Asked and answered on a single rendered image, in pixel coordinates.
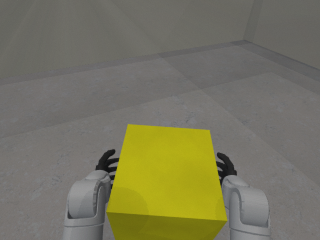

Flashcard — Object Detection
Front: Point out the robot right hand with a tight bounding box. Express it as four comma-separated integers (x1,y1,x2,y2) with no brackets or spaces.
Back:
216,152,237,187

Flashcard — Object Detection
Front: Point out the robot right forearm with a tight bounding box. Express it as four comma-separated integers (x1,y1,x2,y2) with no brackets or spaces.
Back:
221,175,272,240

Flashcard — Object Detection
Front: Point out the robot left hand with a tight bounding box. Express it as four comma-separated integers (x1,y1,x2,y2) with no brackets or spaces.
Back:
95,149,120,189

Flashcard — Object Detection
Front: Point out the carton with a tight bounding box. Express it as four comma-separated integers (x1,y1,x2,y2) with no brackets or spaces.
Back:
106,124,228,240

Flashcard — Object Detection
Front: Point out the robot left forearm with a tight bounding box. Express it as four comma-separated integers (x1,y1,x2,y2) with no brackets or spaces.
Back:
62,170,111,240

